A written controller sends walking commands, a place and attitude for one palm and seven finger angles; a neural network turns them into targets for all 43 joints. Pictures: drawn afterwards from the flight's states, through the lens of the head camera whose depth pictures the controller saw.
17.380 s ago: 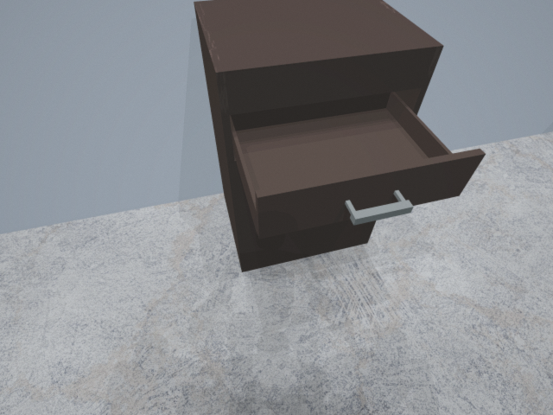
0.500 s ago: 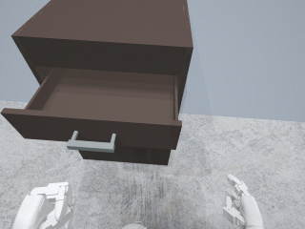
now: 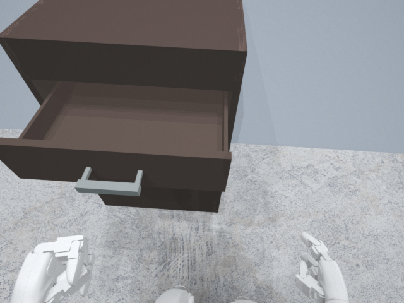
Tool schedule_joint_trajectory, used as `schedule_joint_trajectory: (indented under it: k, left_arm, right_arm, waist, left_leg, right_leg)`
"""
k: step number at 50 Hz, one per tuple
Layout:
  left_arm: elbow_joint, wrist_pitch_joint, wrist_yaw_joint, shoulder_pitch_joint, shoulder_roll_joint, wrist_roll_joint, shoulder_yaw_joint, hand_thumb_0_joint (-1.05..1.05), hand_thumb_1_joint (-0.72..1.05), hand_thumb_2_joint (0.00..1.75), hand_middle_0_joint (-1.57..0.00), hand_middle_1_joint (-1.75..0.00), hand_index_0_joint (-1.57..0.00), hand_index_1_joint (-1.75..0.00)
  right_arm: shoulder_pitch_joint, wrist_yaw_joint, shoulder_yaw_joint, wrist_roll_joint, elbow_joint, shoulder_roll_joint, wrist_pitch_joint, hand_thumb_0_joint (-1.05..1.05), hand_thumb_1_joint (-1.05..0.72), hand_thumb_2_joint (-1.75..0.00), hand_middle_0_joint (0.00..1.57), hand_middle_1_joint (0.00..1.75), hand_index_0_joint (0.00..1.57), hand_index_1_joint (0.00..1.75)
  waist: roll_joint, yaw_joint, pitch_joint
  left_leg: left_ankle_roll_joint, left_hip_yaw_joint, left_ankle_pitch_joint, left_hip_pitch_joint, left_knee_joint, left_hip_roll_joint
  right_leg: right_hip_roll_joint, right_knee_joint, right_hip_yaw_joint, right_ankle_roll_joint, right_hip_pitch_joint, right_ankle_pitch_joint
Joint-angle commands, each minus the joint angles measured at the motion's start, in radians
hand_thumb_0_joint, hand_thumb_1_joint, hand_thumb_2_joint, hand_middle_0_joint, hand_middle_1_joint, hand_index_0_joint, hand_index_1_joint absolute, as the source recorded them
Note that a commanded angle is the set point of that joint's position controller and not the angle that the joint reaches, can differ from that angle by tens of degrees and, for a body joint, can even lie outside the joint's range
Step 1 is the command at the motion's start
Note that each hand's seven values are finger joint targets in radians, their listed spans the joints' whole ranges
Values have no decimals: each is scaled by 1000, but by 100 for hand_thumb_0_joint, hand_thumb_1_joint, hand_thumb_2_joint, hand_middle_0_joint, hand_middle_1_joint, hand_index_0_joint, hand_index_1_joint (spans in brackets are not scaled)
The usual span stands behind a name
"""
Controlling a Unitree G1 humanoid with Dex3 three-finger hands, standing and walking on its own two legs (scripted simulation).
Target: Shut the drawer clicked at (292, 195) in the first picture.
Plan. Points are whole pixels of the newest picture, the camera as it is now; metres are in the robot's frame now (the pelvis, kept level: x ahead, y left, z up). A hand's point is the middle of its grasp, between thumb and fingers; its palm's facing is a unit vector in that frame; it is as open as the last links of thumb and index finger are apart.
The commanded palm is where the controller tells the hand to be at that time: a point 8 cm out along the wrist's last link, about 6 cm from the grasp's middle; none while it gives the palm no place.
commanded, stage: bring the fist close to the handle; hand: left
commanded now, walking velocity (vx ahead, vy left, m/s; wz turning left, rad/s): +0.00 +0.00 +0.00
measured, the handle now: (111, 180) +0.37 +0.24 -0.01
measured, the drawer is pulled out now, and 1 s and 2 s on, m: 0.22 0.22 0.22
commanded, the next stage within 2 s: push the drawer shut in 1.16 s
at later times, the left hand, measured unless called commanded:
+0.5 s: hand (104, 251) +0.21 +0.19 +0.02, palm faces +0.03 -1.00 -0.08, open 3.3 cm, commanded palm +0.17 +0.26 +0.02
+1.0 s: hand (109, 241) +0.23 +0.20 -0.01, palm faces +0.00 -1.00 -0.05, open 3.3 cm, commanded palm +0.20 +0.26 -0.01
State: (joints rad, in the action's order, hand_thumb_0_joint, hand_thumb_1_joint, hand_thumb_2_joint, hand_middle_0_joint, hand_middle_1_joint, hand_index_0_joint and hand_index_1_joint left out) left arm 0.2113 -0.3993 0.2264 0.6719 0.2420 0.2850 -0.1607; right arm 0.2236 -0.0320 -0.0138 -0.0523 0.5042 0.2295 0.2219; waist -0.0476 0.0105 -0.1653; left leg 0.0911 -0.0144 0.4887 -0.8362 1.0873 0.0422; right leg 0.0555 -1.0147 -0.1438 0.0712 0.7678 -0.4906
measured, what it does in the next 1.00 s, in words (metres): stands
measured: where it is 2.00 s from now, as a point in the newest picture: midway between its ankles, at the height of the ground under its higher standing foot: outside the picture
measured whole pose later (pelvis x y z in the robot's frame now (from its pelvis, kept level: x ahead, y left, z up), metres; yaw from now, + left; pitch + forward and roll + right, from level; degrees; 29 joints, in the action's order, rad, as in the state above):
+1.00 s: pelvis +0.00 +0.00 -0.04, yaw -2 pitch +21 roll -4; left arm -0.04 -0.46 0.27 0.37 0.27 0.32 -0.21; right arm 0.18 -0.03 -0.01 -0.04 0.55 0.24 0.15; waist -0.04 -0.02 -0.19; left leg 0.09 -0.03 0.56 -1.10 1.28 0.02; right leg 0.06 -1.22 -0.15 0.08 1.04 -0.56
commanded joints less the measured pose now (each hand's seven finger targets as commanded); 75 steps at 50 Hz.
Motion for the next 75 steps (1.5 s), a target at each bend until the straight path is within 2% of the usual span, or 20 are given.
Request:
schedule_joint_trajectory:
  k: [1, 2, 6, 9, 16, 18, 24, 27, 36, 39, 42, 46, 51, 55, 56, 60, 63, 64, 72, 75]
  left_arm:
    - [154, -67, 14, 45, 124, 19, -106, 0, 90, 90, -140, -160, -140, -160]
    - [157, -69, 18, 27, 103, 22, -86, 0, 90, 90, -140, -160, -140, -160]
    - [76, -73, 20, -9, 136, 31, -140, 0, 90, 90, -140, -160, -140, -160]
    - [65, -97, 35, -31, 128, 45, -140, 0, 90, 90, -140, -160, -140, -160]
    - [-1, -137, 60, -147, 159, 50, -159, 0, 90, 90, -140, -160, -140, -160]
    - [-14, -139, 69, -122, 156, 58, -169, 0, 90, 90, -140, -160, -140, -160]
    - [-82, -138, 80, -165, 172, 70, -207, 0, 90, 90, -140, -160, -140, -160]
    - [-93, -150, 88, -174, 144, 68, -174, 0, 90, 90, -140, -160, -140, -160]
    - [-157, -183, 106, -325, 184, 76, -193, 0, 90, 90, -140, -160, -140, -160]
    - [-129, -184, 111, -362, 176, 72, -162, 0, 90, 90, -140, -160, -140, -160]
    - [-69, -159, 92, -288, 188, 65, -172, 0, 90, 90, -140, -160, -140, -160]
    - [-68, -117, 51, -257, 165, 51, -151, 0, 90, 90, -140, -160, -140, -160]
    - [-94, -118, 16, -260, 143, 35, -127, 0, 90, 90, -140, -160, -140, -160]
    - [-40, -159, 17, -278, 135, 28, -98, 0, 90, 90, -140, -160, -140, -160]
    - [-17, -164, 18, -308, 131, 26, -72, 0, 90, 90, -140, -160, -140, -160]
    - [-6, -161, 12, -274, 120, 16, -58, 0, 90, 90, -140, -160, -140, -160]
    - [-16, -143, -2, -255, 139, 10, -87, 0, 90, 90, -140, -160, -140, -160]
    - [3, -142, -4, -280, 120, 7, -57, 0, 90, 90, -140, -160, -140, -160]
    - [-18, -126, -33, -330, 116, -12, -45, 0, 90, 90, -140, -160, -140, -160]
    - [-45, -114, -30, -418, 131, -13, -51, 0, 90, 90, -140, -160, -140, -160]
  right_arm:
    - [-71, -6, 68, 0, -142, 124, 52, 0, -90, -90, 20, 30, 20, 30]
    - [-69, -5, 66, 1, -144, 122, 50, 0, -90, -90, 20, 30, 20, 30]
    - [-84, -11, 69, 3, -126, 122, 34, 0, -90, -90, 20, 30, 20, 30]
    - [-85, -11, 68, 4, -123, 120, 36, 0, -90, -90, 20, 30, 20, 30]
    - [-79, -14, 70, 9, -93, 132, 38, 0, -90, -90, 20, 30, 20, 30]
    - [-82, -12, 73, 7, -95, 129, 38, 0, -90, -90, 20, 30, 20, 30]
    - [-85, -13, 77, 7, -75, 130, 21, 0, -90, -90, 20, 30, 20, 30]
    - [-88, -8, 77, 9, -73, 130, 18, 0, -90, -90, 20, 30, 20, 30]
    - [-78, -9, 74, 15, -60, 154, 9, 0, -90, -90, 20, 30, 20, 30]
    - [-73, -8, 69, 14, -75, 164, 8, 0, -90, -90, 20, 30, 20, 30]
    - [-68, -2, 74, 12, -90, 161, 2, 0, -90, -90, 20, 30, 20, 30]
    - [-76, 0, 75, 12, -97, 157, -19, 0, -90, -90, 20, 30, 20, 30]
    - [-81, -1, 72, 16, -109, 160, -39, 0, -90, -90, 20, 30, 20, 30]
    - [-70, -2, 69, 19, -120, 166, -33, 0, -90, -90, 20, 30, 20, 30]
    - [-68, -2, 65, 22, -123, 169, -30, 0, -90, -90, 20, 30, 20, 30]
    - [-59, 2, 69, 21, -126, 171, -34, 0, -90, -90, 20, 30, 20, 30]
    - [-59, 0, 72, 20, -129, 172, -47, 0, -90, -90, 20, 30, 20, 30]
    - [-62, 1, 68, 20, -136, 171, -50, 0, -90, -90, 20, 30, 20, 30]
    - [-48, 1, 63, 25, -135, 172, -75, 0, -90, -90, 20, 30, 20, 30]
    - [-47, -2, 58, 24, -132, 180, -85, 0, -90, -90, 20, 30, 20, 30]
  waist:
    - [-33, -3, -129]
    - [-36, -11, -135]
    - [11, -13, -101]
    - [-13, -13, -132]
    - [9, -33, -168]
    - [-12, -15, -203]
    - [25, -17, -228]
    - [-8, -17, -228]
    - [10, -35, -248]
    - [-44, -28, -282]
    - [-65, -3, -357]
    - [-35, -10, -315]
    - [7, -27, -240]
    - [-45, -22, -267]
    - [-57, -34, -274]
    - [-65, -25, -288]
    - [-32, -16, -295]
    - [-47, -23, -282]
    - [-39, -29, -290]
    - [-24, -38, -275]
  left_leg:
    - [-81, 116, -231, 135, -177, -41]
    - [-79, 112, -240, 132, -171, -40]
    - [-65, 97, -206, 53, -136, -38]
    - [-62, 89, -214, 35, -111, -37]
    - [-52, 87, -213, -29, -41, -44]
    - [-54, 83, -230, -33, -38, -42]
    - [-52, 79, -238, -80, -2, -45]
    - [-52, 82, -253, -74, 3, -45]
    - [-47, 91, -207, -140, 64, -51]
    - [-50, 97, -207, -102, 51, -51]
    - [-58, 108, -281, -12, 19, -53]
    - [-65, 122, -285, -9, -2, -54]
    - [-67, 126, -189, -68, -2, -52]
    - [-82, 145, -189, -21, -9, -58]
    - [-85, 153, -207, -5, -5, -58]
    - [-102, 176, -229, 37, -17, -66]
    - [-102, 177, -221, 20, -17, -65]
    - [-107, 185, -219, 26, -22, -66]
    - [-110, 187, -230, 26, -15, -67]
    - [-106, 192, -166, -1, -16, -65]
  right_leg:
    - [-16, 146, 97, -24, -72, 139]
    - [-18, 140, 95, -26, -72, 151]
    - [-23, 150, 129, -31, -80, 129]
    - [-31, 136, 148, -33, -86, 140]
    - [-34, 102, 183, -43, -62, 148]
    - [-38, 87, 188, -44, -81, 177]
    - [-46, 61, 205, -59, -87, 224]
    - [-40, 36, 188, -51, -56, 232]
    - [-29, -21, 185, -44, 41, 146]
    - [-27, -42, 163, -37, 74, 131]
    - [-22, -55, 131, -33, 62, 188]
    - [-17, -53, 102, -33, 90, 177]
    - [-15, -54, 93, -33, 135, 100]
    - [-18, -72, 87, -27, 173, 79]
    - [-17, -79, 85, -27, 191, 87]
    - [-20, -90, 75, -29, 214, 87]
    - [-18, -95, 75, -29, 202, 86]
    - [-19, -100, 71, -30, 215, 85]
    - [-18, -105, 71, -29, 223, 91]
    - [-16, -98, 78, -30, 226, 68]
